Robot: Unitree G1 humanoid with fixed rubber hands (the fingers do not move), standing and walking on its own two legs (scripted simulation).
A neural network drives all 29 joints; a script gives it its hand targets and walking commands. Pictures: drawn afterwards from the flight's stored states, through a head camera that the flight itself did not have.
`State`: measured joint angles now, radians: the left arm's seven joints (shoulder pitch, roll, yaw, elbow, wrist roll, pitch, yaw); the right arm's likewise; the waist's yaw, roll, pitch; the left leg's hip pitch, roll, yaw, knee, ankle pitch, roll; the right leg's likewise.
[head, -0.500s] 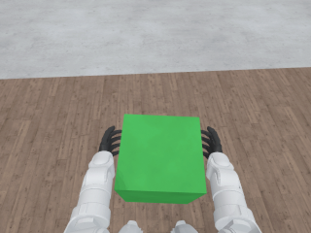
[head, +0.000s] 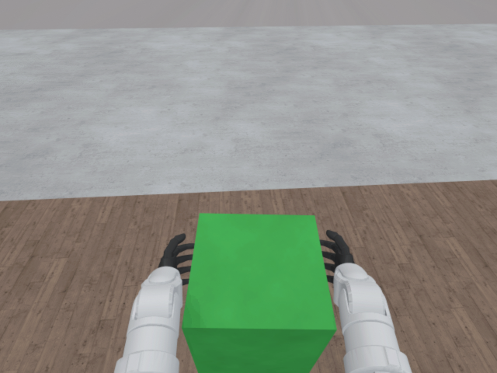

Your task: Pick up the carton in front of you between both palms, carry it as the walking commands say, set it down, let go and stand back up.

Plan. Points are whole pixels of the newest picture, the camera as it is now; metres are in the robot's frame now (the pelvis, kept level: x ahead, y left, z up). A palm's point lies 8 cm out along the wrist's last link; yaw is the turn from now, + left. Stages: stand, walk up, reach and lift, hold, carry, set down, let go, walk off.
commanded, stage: reach and lift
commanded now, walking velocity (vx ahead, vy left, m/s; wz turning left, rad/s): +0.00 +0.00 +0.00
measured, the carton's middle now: (255, 297) +0.29 +0.00 -0.05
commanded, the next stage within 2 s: hold in 0.88 s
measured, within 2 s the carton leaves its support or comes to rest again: neither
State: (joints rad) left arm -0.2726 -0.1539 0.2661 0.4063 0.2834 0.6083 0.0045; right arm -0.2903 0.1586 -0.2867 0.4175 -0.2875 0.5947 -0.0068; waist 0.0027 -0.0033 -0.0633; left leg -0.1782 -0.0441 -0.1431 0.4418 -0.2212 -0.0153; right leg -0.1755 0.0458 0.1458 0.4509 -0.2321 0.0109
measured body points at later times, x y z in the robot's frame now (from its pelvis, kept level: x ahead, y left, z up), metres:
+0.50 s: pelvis +0.00 +0.00 +0.00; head -0.03 +0.00 +0.45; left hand +0.31 +0.15 +0.03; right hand +0.31 -0.15 +0.03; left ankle +0.01 +0.13 -0.74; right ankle +0.01 -0.13 -0.74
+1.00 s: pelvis +0.01 +0.00 +0.01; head -0.04 +0.00 +0.45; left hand +0.30 +0.15 +0.05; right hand +0.31 -0.15 +0.05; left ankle +0.01 +0.13 -0.74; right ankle +0.01 -0.13 -0.74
